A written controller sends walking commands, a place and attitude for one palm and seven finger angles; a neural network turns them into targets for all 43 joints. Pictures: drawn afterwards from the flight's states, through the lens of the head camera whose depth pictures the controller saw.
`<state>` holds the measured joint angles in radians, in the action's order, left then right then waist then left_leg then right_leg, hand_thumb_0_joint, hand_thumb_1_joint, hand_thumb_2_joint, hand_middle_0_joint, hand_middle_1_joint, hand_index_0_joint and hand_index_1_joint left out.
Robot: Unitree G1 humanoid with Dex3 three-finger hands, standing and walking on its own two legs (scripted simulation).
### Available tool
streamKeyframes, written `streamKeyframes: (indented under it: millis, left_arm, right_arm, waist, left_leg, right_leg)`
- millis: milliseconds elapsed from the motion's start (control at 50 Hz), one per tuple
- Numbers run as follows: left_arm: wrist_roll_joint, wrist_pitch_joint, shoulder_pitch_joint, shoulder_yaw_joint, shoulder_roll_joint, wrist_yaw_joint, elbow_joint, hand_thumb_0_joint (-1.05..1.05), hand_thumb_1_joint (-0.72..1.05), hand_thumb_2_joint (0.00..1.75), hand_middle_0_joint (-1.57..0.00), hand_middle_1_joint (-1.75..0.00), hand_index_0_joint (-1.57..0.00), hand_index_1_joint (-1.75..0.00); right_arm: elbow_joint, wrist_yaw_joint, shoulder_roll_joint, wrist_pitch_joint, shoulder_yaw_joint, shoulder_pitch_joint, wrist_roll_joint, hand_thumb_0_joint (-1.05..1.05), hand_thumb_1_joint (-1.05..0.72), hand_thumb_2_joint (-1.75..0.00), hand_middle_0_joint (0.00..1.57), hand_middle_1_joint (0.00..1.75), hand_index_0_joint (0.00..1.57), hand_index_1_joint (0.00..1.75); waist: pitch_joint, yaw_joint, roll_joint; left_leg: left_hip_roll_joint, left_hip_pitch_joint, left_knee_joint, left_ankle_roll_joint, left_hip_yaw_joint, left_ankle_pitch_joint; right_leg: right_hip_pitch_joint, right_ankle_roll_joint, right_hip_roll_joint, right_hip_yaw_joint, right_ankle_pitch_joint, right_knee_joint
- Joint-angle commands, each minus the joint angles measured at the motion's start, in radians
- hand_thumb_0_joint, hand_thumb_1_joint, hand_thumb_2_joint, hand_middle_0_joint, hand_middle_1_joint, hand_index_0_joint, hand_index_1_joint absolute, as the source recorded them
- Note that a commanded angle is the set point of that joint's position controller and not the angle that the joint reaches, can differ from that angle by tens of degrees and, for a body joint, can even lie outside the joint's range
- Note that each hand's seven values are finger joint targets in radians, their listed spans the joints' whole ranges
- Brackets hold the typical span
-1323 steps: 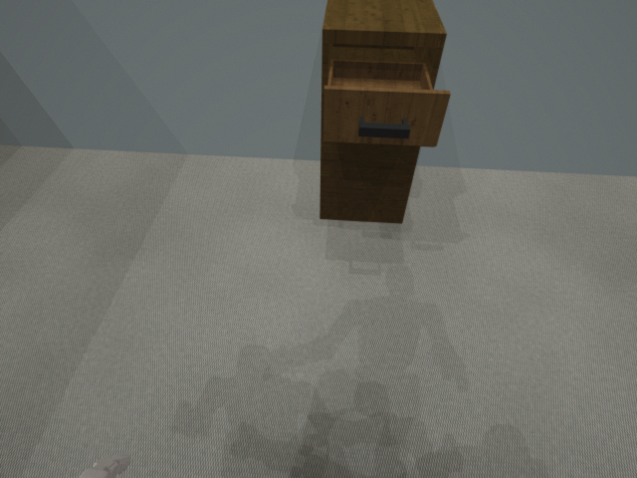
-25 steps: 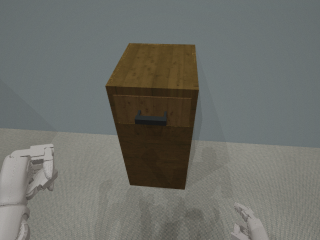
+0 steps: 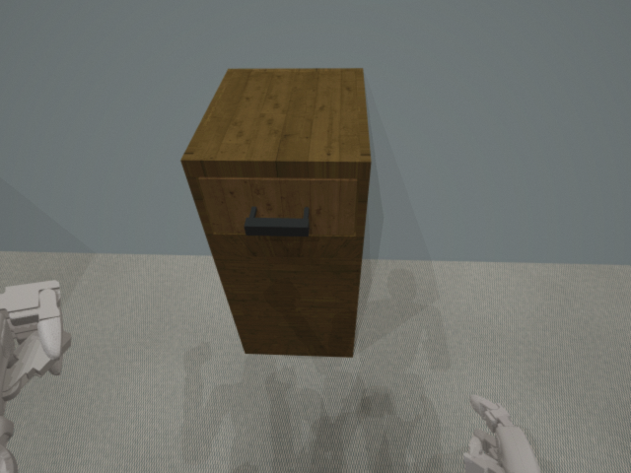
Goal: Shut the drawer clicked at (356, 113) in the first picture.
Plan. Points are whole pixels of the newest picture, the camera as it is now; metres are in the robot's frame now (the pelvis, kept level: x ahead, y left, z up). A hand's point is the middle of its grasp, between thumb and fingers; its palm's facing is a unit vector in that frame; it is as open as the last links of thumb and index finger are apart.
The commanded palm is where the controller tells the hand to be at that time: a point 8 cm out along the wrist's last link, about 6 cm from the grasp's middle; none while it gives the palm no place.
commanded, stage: step back with the hand held close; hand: left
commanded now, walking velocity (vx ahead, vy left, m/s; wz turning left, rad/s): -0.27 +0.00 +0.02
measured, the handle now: (278, 219) +0.63 +0.13 -0.08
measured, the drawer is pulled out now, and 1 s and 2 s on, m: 0.00 0.00 0.00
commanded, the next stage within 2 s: stop stepping back and stand still in 1.44 s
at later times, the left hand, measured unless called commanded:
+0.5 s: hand (34, 402) +0.14 +0.26 +0.15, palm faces +0.33 -0.81 -0.49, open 3.2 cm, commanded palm +0.08 +0.30 +0.17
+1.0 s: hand (6, 461) +0.10 +0.25 +0.16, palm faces +0.33 -0.82 -0.47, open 3.2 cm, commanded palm +0.02 +0.30 +0.17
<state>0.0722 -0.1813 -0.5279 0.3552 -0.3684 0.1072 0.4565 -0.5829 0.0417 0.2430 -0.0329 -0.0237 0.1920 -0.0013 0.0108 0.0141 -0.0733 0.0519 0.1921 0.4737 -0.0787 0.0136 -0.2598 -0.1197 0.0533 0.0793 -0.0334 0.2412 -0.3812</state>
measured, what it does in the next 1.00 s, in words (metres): shifts its weight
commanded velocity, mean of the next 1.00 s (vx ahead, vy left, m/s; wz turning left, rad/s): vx -0.32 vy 0.00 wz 0.02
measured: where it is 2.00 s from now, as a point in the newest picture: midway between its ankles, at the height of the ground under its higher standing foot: outside the picture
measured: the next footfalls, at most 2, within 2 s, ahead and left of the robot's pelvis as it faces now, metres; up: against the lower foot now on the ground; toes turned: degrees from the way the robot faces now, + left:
right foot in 1.54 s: -0.24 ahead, -0.07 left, +0.00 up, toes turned -1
left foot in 1.80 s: -0.21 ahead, +0.15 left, +0.00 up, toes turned +5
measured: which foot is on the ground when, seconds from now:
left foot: down 0.00-1.00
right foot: down 0.00-1.00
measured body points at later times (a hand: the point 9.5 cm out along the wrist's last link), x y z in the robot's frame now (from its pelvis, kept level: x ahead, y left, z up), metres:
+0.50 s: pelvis -0.05 +0.02 -0.01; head -0.03 +0.01 +0.44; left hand +0.12 +0.30 +0.18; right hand +0.14 -0.22 -0.08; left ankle +0.00 +0.07 -0.74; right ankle -0.02 -0.09 -0.74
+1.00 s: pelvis -0.10 +0.01 -0.02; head -0.07 +0.04 +0.43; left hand +0.08 +0.29 +0.18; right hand +0.07 -0.24 -0.09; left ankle -0.01 +0.07 -0.74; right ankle -0.03 -0.09 -0.74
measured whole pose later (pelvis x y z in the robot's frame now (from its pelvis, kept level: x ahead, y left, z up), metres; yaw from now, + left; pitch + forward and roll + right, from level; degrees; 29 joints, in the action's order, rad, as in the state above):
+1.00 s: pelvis -0.10 +0.01 -0.02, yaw +2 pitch +1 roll -3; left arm 0.01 -0.29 -0.60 0.39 -0.42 0.13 0.61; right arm -0.56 0.05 0.23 -0.03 0.03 0.21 0.01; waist -0.03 -0.04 0.01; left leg 0.06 0.49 0.64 -0.08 0.01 -0.26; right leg -0.40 0.03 0.09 0.00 0.18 -0.56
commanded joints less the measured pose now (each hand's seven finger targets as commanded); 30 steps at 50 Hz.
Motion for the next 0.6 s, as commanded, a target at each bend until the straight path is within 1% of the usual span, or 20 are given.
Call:
streamKeyframes:
  millis: [0,20,60,100,120,160,220,240,260,280,320,340,380,420,460,500,520,540,560,580]
  left_arm:
    - [0.001,-0.064,-0.059,0.064,-0.126,-0.002,0.170,0.00,0.90,0.90,-1.40,-1.60,-1.40,-1.60]
    - [0.002,-0.069,-0.069,0.081,-0.147,0.001,0.199,0.00,0.90,0.90,-1.40,-1.60,-1.40,-1.60]
    - [0.003,-0.071,-0.102,0.110,-0.176,0.010,0.247,0.00,0.90,0.90,-1.40,-1.60,-1.40,-1.60]
    - [0.006,-0.073,-0.108,0.142,-0.209,0.019,0.299,0.00,0.90,0.90,-1.40,-1.60,-1.40,-1.60]
    - [0.008,-0.072,-0.107,0.164,-0.236,0.024,0.319,0.00,0.90,0.90,-1.40,-1.60,-1.40,-1.60]
    - [0.008,-0.069,-0.124,0.158,-0.228,0.028,0.338,0.00,0.90,0.90,-1.40,-1.60,-1.40,-1.60]
    - [0.007,-0.063,-0.136,0.156,-0.220,0.029,0.323,0.00,0.90,0.90,-1.40,-1.60,-1.40,-1.60]
    - [0.005,-0.063,-0.135,0.140,-0.206,0.027,0.317,0.00,0.90,0.90,-1.40,-1.60,-1.40,-1.60]
    - [0.004,-0.062,-0.138,0.143,-0.204,0.027,0.294,0.00,0.90,0.90,-1.40,-1.60,-1.40,-1.60]
    - [0.001,-0.062,-0.131,0.129,-0.189,0.025,0.280,0.00,0.90,0.90,-1.40,-1.60,-1.40,-1.60]
    - [-0.005,-0.065,-0.119,0.134,-0.188,0.025,0.263,0.00,0.90,0.90,-1.40,-1.60,-1.40,-1.60]
    - [-0.007,-0.067,-0.115,0.129,-0.182,0.025,0.243,0.00,0.90,0.90,-1.40,-1.60,-1.40,-1.60]
    - [-0.014,-0.072,-0.094,0.115,-0.170,0.024,0.230,0.00,0.90,0.90,-1.40,-1.60,-1.40,-1.60]
    - [-0.023,-0.082,-0.067,0.127,-0.186,0.026,0.250,0.00,0.90,0.90,-1.40,-1.60,-1.40,-1.60]
    - [-0.033,-0.089,-0.066,0.118,-0.176,0.028,0.254,0.00,0.90,0.90,-1.40,-1.60,-1.40,-1.60]
    - [-0.042,-0.098,-0.050,0.122,-0.183,0.032,0.280,0.00,0.90,0.90,-1.40,-1.60,-1.40,-1.60]
    - [-0.047,-0.101,-0.030,0.130,-0.199,0.035,0.315,0.00,0.90,0.90,-1.40,-1.60,-1.40,-1.60]
    - [-0.050,-0.104,-0.039,0.129,-0.192,0.037,0.319,0.00,0.90,0.90,-1.40,-1.60,-1.40,-1.60]
    - [-0.054,-0.109,-0.036,0.121,-0.186,0.037,0.340,0.00,0.90,0.90,-1.40,-1.60,-1.40,-1.60]
    - [-0.058,-0.111,-0.035,0.128,-0.190,0.038,0.348,0.00,0.90,0.90,-1.40,-1.60,-1.40,-1.60]
  right_arm:
    - [0.159,0.007,0.120,-0.016,0.071,-0.098,-0.009,0.00,-0.90,-0.90,0.20,0.30,0.20,0.30]
    - [0.167,0.010,0.124,-0.013,0.073,-0.104,-0.009,0.00,-0.90,-0.90,0.20,0.30,0.20,0.30]
    - [0.186,0.015,0.117,-0.001,0.076,-0.103,-0.013,0.00,-0.90,-0.90,0.20,0.30,0.20,0.30]
    - [0.202,0.020,0.119,0.007,0.079,-0.102,-0.015,0.00,-0.90,-0.90,0.20,0.30,0.20,0.30]
    - [0.206,0.025,0.122,0.009,0.078,-0.110,-0.015,0.00,-0.90,-0.90,0.20,0.30,0.20,0.30]
    - [0.214,0.030,0.118,0.013,0.078,-0.098,-0.016,0.00,-0.90,-0.90,0.20,0.30,0.20,0.30]
    - [0.208,0.035,0.122,0.013,0.085,-0.094,-0.011,0.00,-0.90,-0.90,0.20,0.30,0.20,0.30]
    - [0.206,0.035,0.119,0.012,0.084,-0.089,-0.011,0.00,-0.90,-0.90,0.20,0.30,0.20,0.30]
    - [0.202,0.036,0.120,0.011,0.086,-0.091,-0.009,0.00,-0.90,-0.90,0.20,0.30,0.20,0.30]
    - [0.198,0.036,0.123,0.010,0.088,-0.087,-0.008,0.00,-0.90,-0.90,0.20,0.30,0.20,0.30]
    - [0.200,0.039,0.131,0.003,0.091,-0.097,-0.004,0.00,-0.90,-0.90,0.20,0.30,0.20,0.30]
    - [0.197,0.039,0.126,0.003,0.089,-0.098,-0.008,0.00,-0.90,-0.90,0.20,0.30,0.20,0.30]
    - [0.201,0.037,0.130,0.001,0.089,-0.097,-0.010,0.00,-0.90,-0.90,0.20,0.30,0.20,0.30]
    - [0.206,0.040,0.138,-0.007,0.092,-0.100,-0.008,0.00,-0.90,-0.90,0.20,0.30,0.20,0.30]
    - [0.209,0.039,0.137,-0.011,0.089,-0.093,-0.006,0.00,-0.90,-0.90,0.20,0.30,0.20,0.30]
    - [0.211,0.041,0.138,-0.018,0.089,-0.089,-0.003,0.00,-0.90,-0.90,0.20,0.30,0.20,0.30]
    - [0.214,0.043,0.145,-0.023,0.091,-0.089,0.000,0.00,-0.90,-0.90,0.20,0.30,0.20,0.30]
    - [0.212,0.044,0.139,-0.027,0.089,-0.080,0.002,0.00,-0.90,-0.90,0.20,0.30,0.20,0.30]
    - [0.216,0.044,0.142,-0.032,0.088,-0.079,0.002,0.00,-0.90,-0.90,0.20,0.30,0.20,0.30]
    - [0.214,0.044,0.144,-0.037,0.088,-0.073,0.004,0.00,-0.90,-0.90,0.20,0.30,0.20,0.30]
  waist:
    - [0.074,-0.012,0.059]
    - [0.110,-0.006,0.037]
    - [0.179,-0.001,0.056]
    - [0.218,0.000,0.063]
    - [0.233,0.006,0.037]
    - [0.237,0.002,0.010]
    - [0.199,0.001,-0.018]
    - [0.177,-0.005,-0.017]
    - [0.155,-0.004,-0.010]
    - [0.127,-0.009,-0.002]
    - [0.099,-0.007,-0.003]
    - [0.080,-0.013,0.023]
    - [0.047,-0.020,0.052]
    - [0.039,-0.019,0.062]
    - [0.030,-0.022,0.061]
    - [0.027,-0.024,0.056]
    - [0.041,-0.024,0.029]
    - [0.048,-0.024,0.035]
    - [0.052,-0.025,0.003]
    - [0.060,-0.024,-0.009]
  left_leg:
    - [-0.108,-0.020,-0.067,0.012,-0.107,0.291]
    - [-0.112,-0.026,-0.070,0.012,-0.106,0.355]
    - [-0.121,-0.029,-0.062,0.010,-0.101,0.428]
    - [-0.123,-0.010,-0.047,0.012,-0.101,0.480]
    - [-0.123,0.004,-0.046,0.014,-0.104,0.495]
    - [-0.131,0.014,-0.046,0.017,-0.115,0.519]
    - [-0.146,0.037,-0.068,0.015,-0.135,0.490]
    - [-0.152,0.046,-0.079,0.015,-0.141,0.463]
    - [-0.161,0.076,-0.096,0.011,-0.152,0.414]
    - [-0.165,0.111,-0.111,0.007,-0.161,0.352]
    - [-0.172,0.208,-0.148,-0.006,-0.179,0.202]
    - [-0.171,0.244,-0.156,-0.011,-0.179,0.123]
    - [-0.169,0.321,-0.177,-0.021,-0.191,-0.054]
    - [-0.170,0.393,-0.199,-0.033,-0.209,-0.181]
    - [-0.173,0.427,-0.209,-0.038,-0.225,-0.265]
    - [-0.174,0.453,-0.208,-0.044,-0.231,-0.309]
    - [-0.177,0.464,-0.208,-0.047,-0.233,-0.325]
    - [-0.178,0.471,-0.212,-0.047,-0.238,-0.326]
    - [-0.185,0.483,-0.219,-0.051,-0.244,-0.341]
    - [-0.194,0.497,-0.236,-0.053,-0.259,-0.356]
  right_leg:
    - [-0.032,-0.048,-0.148,0.120,-0.315,0.025]
    - [-0.010,-0.050,-0.144,0.107,-0.363,-0.002]
    - [0.029,-0.062,-0.137,0.096,-0.425,-0.039]
    - [0.061,-0.065,-0.135,0.099,-0.484,-0.068]
    - [0.075,-0.064,-0.134,0.100,-0.502,-0.080]
    - [0.071,-0.060,-0.125,0.092,-0.476,-0.102]
    - [0.028,-0.063,-0.106,0.086,-0.382,-0.111]
    - [0.008,-0.062,-0.100,0.084,-0.331,-0.112]
    - [0.001,-0.062,-0.096,0.086,-0.289,-0.117]
    - [-0.003,-0.060,-0.090,0.088,-0.250,-0.117]
    - [0.034,-0.060,-0.085,0.097,-0.216,-0.129]
    - [0.040,-0.059,-0.089,0.106,-0.209,-0.126]
    - [0.049,-0.057,-0.090,0.123,-0.158,-0.119]
    - [0.080,-0.060,-0.087,0.136,-0.109,-0.117]
    - [0.071,-0.058,-0.085,0.144,-0.038,-0.115]
    - [0.072,-0.058,-0.082,0.151,-0.002,-0.110]
    - [0.086,-0.060,-0.079,0.155,0.002,-0.115]
    - [0.097,-0.058,-0.076,0.149,-0.010,-0.127]
    - [0.108,-0.059,-0.070,0.146,-0.020,-0.146]
    - [0.126,-0.060,-0.059,0.137,-0.039,-0.176]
